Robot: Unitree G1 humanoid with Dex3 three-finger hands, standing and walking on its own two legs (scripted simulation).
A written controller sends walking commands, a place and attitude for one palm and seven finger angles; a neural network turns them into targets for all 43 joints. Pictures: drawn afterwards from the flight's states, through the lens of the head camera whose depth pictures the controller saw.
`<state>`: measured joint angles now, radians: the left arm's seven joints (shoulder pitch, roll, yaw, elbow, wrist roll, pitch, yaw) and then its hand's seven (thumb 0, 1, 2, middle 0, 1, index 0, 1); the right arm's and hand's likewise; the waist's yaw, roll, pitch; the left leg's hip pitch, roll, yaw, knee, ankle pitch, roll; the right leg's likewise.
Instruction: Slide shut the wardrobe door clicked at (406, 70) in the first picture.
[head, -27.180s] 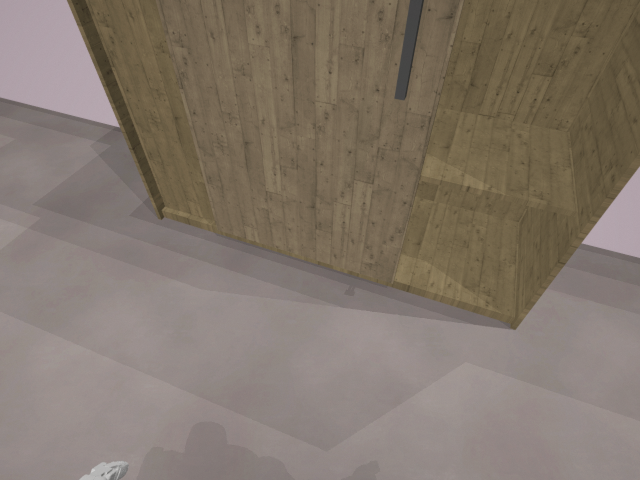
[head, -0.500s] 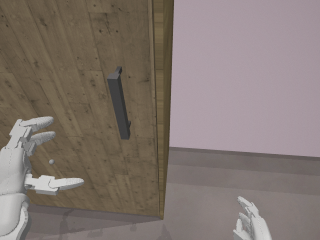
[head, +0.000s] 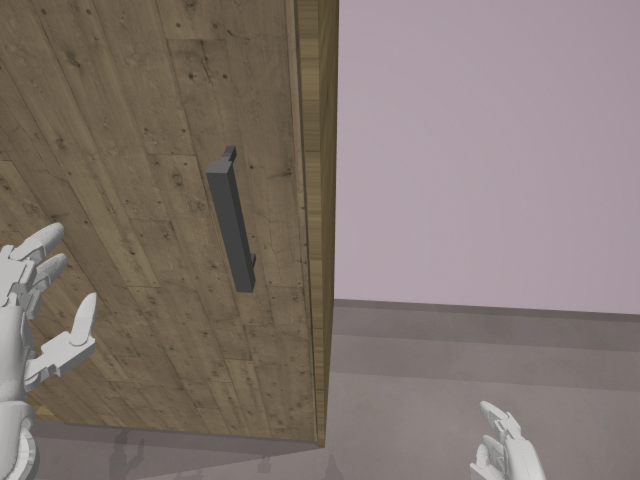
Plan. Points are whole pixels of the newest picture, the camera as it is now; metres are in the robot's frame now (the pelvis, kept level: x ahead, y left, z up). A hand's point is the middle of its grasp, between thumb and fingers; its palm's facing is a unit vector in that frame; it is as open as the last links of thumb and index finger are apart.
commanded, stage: draw the hand back to the body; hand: left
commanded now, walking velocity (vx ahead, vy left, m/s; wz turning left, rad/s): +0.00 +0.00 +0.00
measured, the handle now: (238, 224) +0.38 +0.17 +0.14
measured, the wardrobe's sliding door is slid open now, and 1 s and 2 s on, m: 0.00 0.00 0.00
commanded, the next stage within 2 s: step back with the hand held close in 0.36 s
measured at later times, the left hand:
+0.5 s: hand (75, 338) +0.18 +0.26 +0.16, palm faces +0.48 -0.80 -0.36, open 7.4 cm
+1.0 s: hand (26, 379) +0.14 +0.28 +0.17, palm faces +0.43 -0.76 -0.49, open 7.4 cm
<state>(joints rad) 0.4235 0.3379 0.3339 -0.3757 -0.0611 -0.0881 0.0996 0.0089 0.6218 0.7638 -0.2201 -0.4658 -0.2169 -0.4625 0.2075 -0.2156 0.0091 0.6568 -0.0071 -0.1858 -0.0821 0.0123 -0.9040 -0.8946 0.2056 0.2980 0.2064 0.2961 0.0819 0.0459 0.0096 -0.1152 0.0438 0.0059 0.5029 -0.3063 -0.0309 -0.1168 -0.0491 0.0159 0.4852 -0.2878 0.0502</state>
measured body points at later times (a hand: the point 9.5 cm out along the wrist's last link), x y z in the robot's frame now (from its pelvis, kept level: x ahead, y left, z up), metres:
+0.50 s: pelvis -0.01 +0.00 +0.00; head -0.03 -0.02 +0.45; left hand +0.15 +0.30 +0.18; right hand +0.19 -0.22 -0.08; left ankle -0.02 +0.14 -0.74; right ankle -0.01 -0.15 -0.74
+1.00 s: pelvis -0.07 +0.02 -0.01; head -0.05 +0.02 +0.44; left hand +0.11 +0.32 +0.19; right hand +0.10 -0.22 -0.08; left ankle -0.02 +0.14 -0.74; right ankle -0.01 -0.15 -0.74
